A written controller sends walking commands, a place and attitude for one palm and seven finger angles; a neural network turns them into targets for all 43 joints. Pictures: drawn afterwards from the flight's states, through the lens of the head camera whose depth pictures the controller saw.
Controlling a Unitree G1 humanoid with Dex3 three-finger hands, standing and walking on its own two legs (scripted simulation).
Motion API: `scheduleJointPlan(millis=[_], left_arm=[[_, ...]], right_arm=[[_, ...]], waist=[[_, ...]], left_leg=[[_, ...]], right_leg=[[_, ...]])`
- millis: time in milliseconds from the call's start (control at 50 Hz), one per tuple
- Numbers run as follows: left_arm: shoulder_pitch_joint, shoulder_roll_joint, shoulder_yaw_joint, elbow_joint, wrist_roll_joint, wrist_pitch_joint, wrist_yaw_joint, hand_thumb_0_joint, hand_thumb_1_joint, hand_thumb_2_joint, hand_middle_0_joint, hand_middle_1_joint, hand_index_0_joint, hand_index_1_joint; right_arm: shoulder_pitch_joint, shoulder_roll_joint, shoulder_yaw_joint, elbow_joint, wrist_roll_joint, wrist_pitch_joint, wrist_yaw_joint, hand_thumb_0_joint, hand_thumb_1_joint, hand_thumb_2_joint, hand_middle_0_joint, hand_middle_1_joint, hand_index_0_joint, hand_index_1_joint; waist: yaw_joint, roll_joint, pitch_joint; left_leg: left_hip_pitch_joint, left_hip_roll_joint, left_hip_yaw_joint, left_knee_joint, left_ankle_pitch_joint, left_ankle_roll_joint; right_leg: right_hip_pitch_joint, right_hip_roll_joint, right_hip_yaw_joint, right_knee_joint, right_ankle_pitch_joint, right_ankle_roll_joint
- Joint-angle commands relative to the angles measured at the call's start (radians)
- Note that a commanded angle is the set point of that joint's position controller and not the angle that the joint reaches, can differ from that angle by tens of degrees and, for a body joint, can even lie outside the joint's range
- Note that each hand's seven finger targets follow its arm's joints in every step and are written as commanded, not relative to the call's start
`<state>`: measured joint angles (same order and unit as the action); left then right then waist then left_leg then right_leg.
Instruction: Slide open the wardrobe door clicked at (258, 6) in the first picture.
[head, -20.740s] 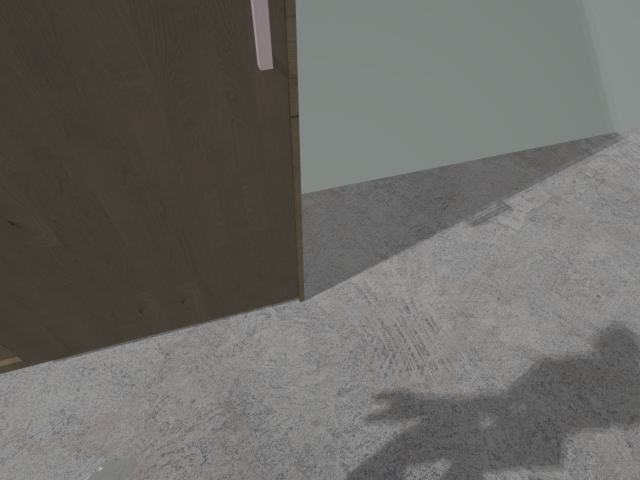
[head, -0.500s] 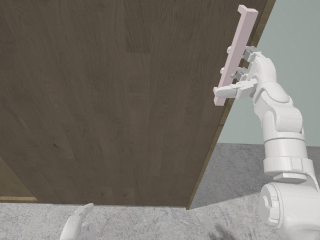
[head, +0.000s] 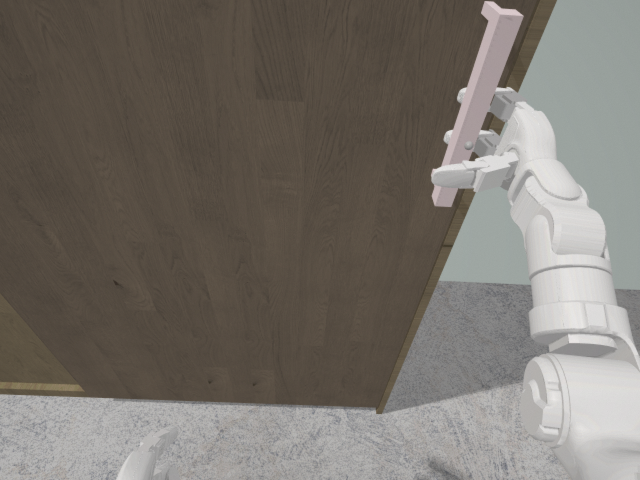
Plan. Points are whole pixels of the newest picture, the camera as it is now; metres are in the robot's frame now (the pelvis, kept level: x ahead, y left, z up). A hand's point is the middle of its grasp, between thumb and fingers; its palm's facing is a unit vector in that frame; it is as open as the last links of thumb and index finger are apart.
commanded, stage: grip the handle and tug to test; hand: right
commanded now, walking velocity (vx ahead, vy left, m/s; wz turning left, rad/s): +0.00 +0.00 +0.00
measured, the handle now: (463, 114) +0.49 -0.13 +0.26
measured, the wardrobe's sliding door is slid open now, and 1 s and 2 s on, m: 0.00 0.00 0.00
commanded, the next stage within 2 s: tug the door sideways, standing still in 1.30 s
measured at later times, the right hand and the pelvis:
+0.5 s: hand (470, 143) +0.43 -0.13 +0.25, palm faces -0.05 +1.00 -0.01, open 7.1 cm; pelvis +0.01 +0.00 +0.00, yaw +0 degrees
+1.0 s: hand (463, 144) +0.43 -0.12 +0.25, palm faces -0.03 +1.00 -0.01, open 6.8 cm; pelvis +0.01 +0.00 +0.00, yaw +0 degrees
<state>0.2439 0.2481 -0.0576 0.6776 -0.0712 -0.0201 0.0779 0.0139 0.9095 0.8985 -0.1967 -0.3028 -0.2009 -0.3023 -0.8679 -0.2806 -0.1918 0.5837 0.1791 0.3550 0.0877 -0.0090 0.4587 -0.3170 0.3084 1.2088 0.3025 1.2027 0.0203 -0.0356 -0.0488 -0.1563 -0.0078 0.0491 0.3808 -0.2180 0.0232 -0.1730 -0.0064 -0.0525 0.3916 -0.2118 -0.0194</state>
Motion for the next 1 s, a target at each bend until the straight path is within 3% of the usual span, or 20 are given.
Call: scheduleJointPlan(millis=[0,40,60,120,140,200,260,300,320,400,460,500,540,600,640,720,740,800,900,980], left_arm=[[-0.116,0.111,0.042,-0.154,0.004,-0.06,0.006,0.0,0.9,0.9,-0.2,-0.3,-0.2,-0.3],[-0.11,0.116,0.046,-0.152,0.005,-0.061,0.006,0.0,0.9,0.9,-0.2,-0.3,-0.2,-0.3],[-0.115,0.116,0.043,-0.151,0.002,-0.061,0.006,0.0,0.9,0.9,-0.2,-0.3,-0.2,-0.3],[-0.109,0.116,0.044,-0.148,0.004,-0.061,0.004,0.0,0.9,0.9,-0.2,-0.3,-0.2,-0.3],[-0.112,0.119,0.047,-0.15,0.004,-0.058,0.002,0.0,0.9,0.9,-0.2,-0.3,-0.2,-0.3],[-0.111,0.116,0.041,-0.144,0.002,-0.051,0.004,0.0,0.9,0.9,-0.2,-0.3,-0.2,-0.3],[-0.115,0.118,0.046,-0.155,0.005,-0.054,0.003,0.0,0.9,0.9,-0.2,-0.3,-0.2,-0.3],[-0.119,0.112,0.044,-0.16,0.006,-0.053,0.004,0.0,0.9,0.9,-0.2,-0.3,-0.2,-0.3],[-0.123,0.11,0.043,-0.163,0.006,-0.055,0.001,0.0,0.9,0.9,-0.2,-0.3,-0.2,-0.3],[-0.13,0.108,0.043,-0.157,0.002,-0.053,-0.003,0.0,0.9,0.9,-0.2,-0.3,-0.2,-0.3],[-0.135,0.114,0.041,-0.157,0.002,-0.046,-0.002,0.0,0.9,0.9,-0.2,-0.3,-0.2,-0.3],[-0.138,0.107,0.041,-0.155,0.004,-0.047,-0.002,0.0,0.9,0.9,-0.2,-0.3,-0.2,-0.3],[-0.135,0.112,0.043,-0.152,0.006,-0.043,-0.003,0.0,0.9,0.9,-0.2,-0.3,-0.2,-0.3],[-0.136,0.107,0.04,-0.146,0.007,-0.04,-0.001,0.0,0.9,0.9,-0.2,-0.3,-0.2,-0.3],[-0.142,0.108,0.04,-0.153,0.009,-0.038,-0.002,0.0,0.9,0.9,-0.2,-0.3,-0.2,-0.3],[-0.139,0.106,0.035,-0.144,0.008,-0.03,0.005,0.0,0.9,0.9,-0.2,-0.3,-0.2,-0.3],[-0.136,0.11,0.039,-0.145,0.01,-0.03,0.005,0.0,0.9,0.9,-0.2,-0.3,-0.2,-0.3],[-0.141,0.098,0.036,-0.153,0.009,-0.036,0.002,0.0,0.9,0.9,-0.2,-0.3,-0.2,-0.3],[-0.148,0.103,0.037,-0.165,0.009,-0.035,-0.001,0.0,0.9,0.9,-0.2,-0.3,-0.2,-0.3],[-0.172,0.099,0.037,-0.188,0.008,-0.035,-0.008,0.0,0.9,0.9,-0.2,-0.3,-0.2,-0.3]], right_arm=[[-0.55,-0.189,-0.042,-0.272,0.006,-0.095,0.001,0.0,0.173,-0.44,0.335,1.247,0.335,1.247],[-0.513,-0.188,-0.045,-0.253,0.01,-0.097,0.006,0.0,0.08,-0.48,0.345,1.26,0.345,1.26],[-0.535,-0.177,-0.03,-0.26,0.011,-0.096,0.011,0.0,0.033,-0.5,0.35,1.267,0.35,1.267],[-0.522,-0.169,-0.032,-0.256,0.011,-0.078,0.014,0.0,-0.107,-0.56,0.365,1.287,0.365,1.287],[-0.472,-0.193,-0.055,-0.235,0.008,-0.069,0.012,0.0,-0.153,-0.58,0.37,1.293,0.37,1.293],[-0.514,-0.171,-0.032,-0.218,0.008,-0.049,0.007,0.0,-0.293,-0.64,0.385,1.313,0.385,1.313],[-0.534,-0.199,-0.055,-0.281,0.006,-0.063,-0.001,0.0,-0.433,-0.7,0.4,1.333,0.4,1.333],[-0.538,-0.184,-0.045,-0.311,0.01,-0.073,0.002,0.0,-0.527,-0.74,0.41,1.347,0.41,1.347],[-0.533,-0.175,-0.038,-0.33,0.009,-0.077,0.003,0.0,-0.573,-0.76,0.415,1.353,0.415,1.353],[-0.501,-0.114,0.007,-0.318,0.014,-0.066,0.01,0.0,-0.76,-0.84,0.435,1.38,0.435,1.38],[-0.511,-0.137,-0.006,-0.323,0.014,-0.042,0.005,0.0,-0.9,-0.9,0.45,1.4,0.45,1.4],[-0.543,-0.102,0.023,-0.341,0.008,-0.037,0.002,0.0,-0.9,-0.9,0.45,1.4,0.45,1.4],[-0.501,-0.126,-0.002,-0.323,0.006,-0.029,-0.007,0.0,-0.9,-0.9,0.45,1.4,0.45,1.4],[-0.547,-0.109,0.009,-0.321,0.011,-0.024,-0.012,0.0,-0.9,-0.9,0.45,1.4,0.45,1.4],[-0.508,-0.11,0.002,-0.314,0.011,-0.027,-0.016,0.0,-0.9,-0.9,0.45,1.4,0.45,1.4],[-0.529,-0.13,-0.008,-0.264,0.009,-0.023,-0.013,0.0,-0.9,-0.9,0.45,1.4,0.45,1.4],[-0.526,-0.156,-0.026,-0.268,0.006,-0.032,-0.015,0.0,-0.9,-0.9,0.45,1.4,0.45,1.4],[-0.559,-0.114,0.01,-0.308,-0.001,-0.046,-0.015,0.0,-0.9,-0.9,0.45,1.4,0.45,1.4],[-0.514,-0.138,-0.021,-0.338,0.012,-0.054,-0.009,0.0,-0.9,-0.9,0.45,1.4,0.45,1.4],[-0.433,-0.13,-0.025,-0.421,0.018,-0.062,-0.001,0.0,-0.9,-0.9,0.45,1.4,0.45,1.4]], waist=[[-0.011,0.05,-0.304],[-0.012,0.076,-0.303],[-0.005,0.051,-0.288],[-0.008,0.058,-0.287],[-0.023,0.062,-0.285],[-0.006,0.07,-0.239],[-0.013,0.049,-0.297],[-0.011,0.066,-0.325],[-0.015,0.038,-0.33],[-0.007,0.043,-0.294],[-0.01,0.042,-0.28],[-0.002,0.025,-0.29],[-0.013,0.047,-0.294],[-0.001,0.062,-0.281],[-0.013,0.063,-0.289],[-0.002,0.086,-0.256],[-0.009,0.081,-0.266],[-0.004,0.03,-0.294],[-0.021,0.069,-0.317],[-0.039,0.047,-0.344]], left_leg=[[0.052,-0.001,-0.03,-0.035,0.266,0.01],[0.054,-0.004,-0.027,-0.035,0.279,0.008],[0.044,-0.001,-0.028,-0.036,0.276,0.007],[0.037,-0.003,-0.025,-0.03,0.291,0.009],[0.044,-0.004,-0.025,-0.035,0.283,0.009],[0.019,-0.002,-0.025,-0.041,0.257,0.007],[0.044,0.0,-0.027,-0.032,0.29,0.01],[0.064,-0.002,-0.027,-0.023,0.33,0.01],[0.063,-0.002,-0.026,-0.017,0.338,0.013],[0.029,-0.007,-0.018,-0.019,0.324,0.012],[0.036,-0.004,-0.019,-0.024,0.317,0.012],[0.02,-0.005,-0.015,-0.017,0.323,0.014],[0.026,-0.008,-0.014,-0.021,0.317,0.014],[0.025,-0.005,-0.015,-0.02,0.314,0.012],[0.035,-0.005,-0.015,-0.02,0.319,0.012],[0.026,-0.001,-0.021,-0.033,0.286,0.007],[0.037,-0.001,-0.022,-0.036,0.285,0.008],[0.035,0.0,-0.021,-0.023,0.307,0.013],[0.08,-0.001,-0.021,-0.021,0.337,0.013],[0.11,0.0,-0.023,-0.015,0.375,0.015]], right_leg=[[0.154,0.008,0.055,-0.017,0.239,-0.037],[0.154,0.005,0.053,-0.015,0.251,-0.037],[0.152,0.005,0.049,-0.017,0.241,-0.037],[0.154,0.006,0.052,-0.013,0.255,-0.035],[0.149,0.005,0.05,-0.015,0.257,-0.033],[0.124,0.005,0.052,-0.019,0.221,-0.035],[0.157,0.005,0.052,-0.014,0.267,-0.035],[0.169,0.007,0.051,-0.006,0.296,-0.035],[0.175,0.005,0.051,-0.004,0.31,-0.032],[0.187,0.001,0.056,-0.001,0.31,-0.028],[0.172,0.003,0.055,-0.007,0.299,-0.029],[0.192,0.003,0.059,0.0,0.315,-0.026],[0.19,0.001,0.06,-0.001,0.323,-0.024],[0.176,0.005,0.06,-0.001,0.301,-0.027],[0.179,0.006,0.057,-0.001,0.309,-0.028],[0.143,0.01,0.054,-0.008,0.25,-0.034],[0.151,0.008,0.053,-0.01,0.257,-0.034],[0.175,0.009,0.056,-0.003,0.289,-0.031],[0.165,0.01,0.055,-0.009,0.299,-0.032],[0.187,0.009,0.051,-0.009,0.337,-0.032]])
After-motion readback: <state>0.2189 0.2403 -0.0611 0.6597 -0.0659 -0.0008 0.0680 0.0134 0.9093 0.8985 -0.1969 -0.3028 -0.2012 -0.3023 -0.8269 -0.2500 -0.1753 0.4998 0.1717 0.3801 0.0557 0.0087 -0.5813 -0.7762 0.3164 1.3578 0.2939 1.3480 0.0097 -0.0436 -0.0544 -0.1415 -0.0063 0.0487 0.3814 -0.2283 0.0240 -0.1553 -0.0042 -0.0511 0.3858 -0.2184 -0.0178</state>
